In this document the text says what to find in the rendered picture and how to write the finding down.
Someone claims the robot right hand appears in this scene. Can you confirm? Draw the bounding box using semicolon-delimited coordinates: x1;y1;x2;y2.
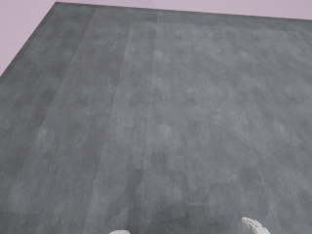
242;217;270;234

